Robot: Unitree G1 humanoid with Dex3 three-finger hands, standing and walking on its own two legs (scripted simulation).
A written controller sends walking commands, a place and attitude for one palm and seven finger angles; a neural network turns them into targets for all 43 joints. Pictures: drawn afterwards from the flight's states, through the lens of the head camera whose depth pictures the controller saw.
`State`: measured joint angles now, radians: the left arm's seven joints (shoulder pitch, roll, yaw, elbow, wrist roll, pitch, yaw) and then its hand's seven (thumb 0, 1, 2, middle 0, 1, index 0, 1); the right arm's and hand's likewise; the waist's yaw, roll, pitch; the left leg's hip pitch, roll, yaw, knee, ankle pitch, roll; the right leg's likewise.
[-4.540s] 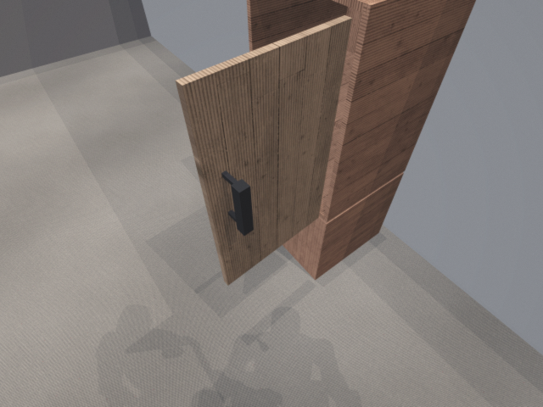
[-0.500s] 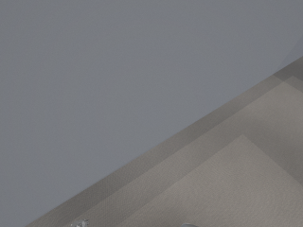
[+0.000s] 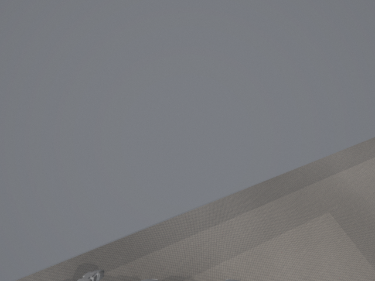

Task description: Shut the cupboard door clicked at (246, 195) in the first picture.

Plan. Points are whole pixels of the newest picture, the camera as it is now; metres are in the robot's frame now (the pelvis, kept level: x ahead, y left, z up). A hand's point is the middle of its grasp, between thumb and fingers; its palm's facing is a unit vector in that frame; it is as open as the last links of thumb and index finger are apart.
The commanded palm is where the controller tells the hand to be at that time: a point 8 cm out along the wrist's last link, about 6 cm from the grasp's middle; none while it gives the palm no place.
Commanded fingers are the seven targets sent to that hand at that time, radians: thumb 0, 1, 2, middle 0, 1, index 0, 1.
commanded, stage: turn to face it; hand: left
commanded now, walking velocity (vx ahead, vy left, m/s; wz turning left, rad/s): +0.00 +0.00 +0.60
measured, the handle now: out of the picture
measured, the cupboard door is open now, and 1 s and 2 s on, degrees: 94 94 94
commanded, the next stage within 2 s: none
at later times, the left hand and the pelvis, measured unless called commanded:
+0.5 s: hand out of the picture +0.03 +0.20 -0.18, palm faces +0.36 -0.89 -0.27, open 7.4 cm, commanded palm none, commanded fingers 0.00 0.90 0.90 -0.20 -0.30 -0.20 -0.30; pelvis +0.04 -0.03 -0.01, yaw +20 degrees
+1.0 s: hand out of the picture +0.01 +0.15 -0.18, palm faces +0.64 -0.75 -0.19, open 7.4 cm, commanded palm none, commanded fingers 0.00 0.90 0.90 -0.20 -0.30 -0.20 -0.30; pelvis +0.07 -0.05 -0.01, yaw +40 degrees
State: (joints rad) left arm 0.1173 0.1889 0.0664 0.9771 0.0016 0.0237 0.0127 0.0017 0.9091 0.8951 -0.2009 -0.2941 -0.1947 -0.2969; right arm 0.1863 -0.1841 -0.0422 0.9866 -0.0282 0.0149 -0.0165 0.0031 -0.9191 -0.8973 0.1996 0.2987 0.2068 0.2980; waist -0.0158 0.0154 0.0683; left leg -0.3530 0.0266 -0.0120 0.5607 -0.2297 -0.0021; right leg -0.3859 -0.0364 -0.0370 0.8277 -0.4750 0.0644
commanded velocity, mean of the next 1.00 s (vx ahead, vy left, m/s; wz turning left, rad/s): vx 0.00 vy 0.00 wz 0.60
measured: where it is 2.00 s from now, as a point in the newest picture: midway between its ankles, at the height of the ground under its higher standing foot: outside the picture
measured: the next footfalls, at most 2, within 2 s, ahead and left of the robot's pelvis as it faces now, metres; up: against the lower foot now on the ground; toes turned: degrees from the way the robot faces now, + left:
right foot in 0.06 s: +0.06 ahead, -0.15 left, +0.00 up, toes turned +0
left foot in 0.38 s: +0.05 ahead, +0.10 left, +0.00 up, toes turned +22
